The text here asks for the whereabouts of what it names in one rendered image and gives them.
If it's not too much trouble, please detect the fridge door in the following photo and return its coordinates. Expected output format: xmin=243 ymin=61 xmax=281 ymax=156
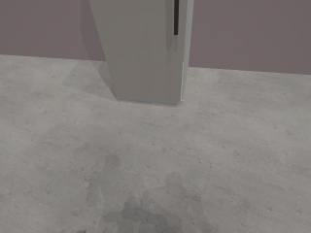
xmin=88 ymin=0 xmax=187 ymax=102

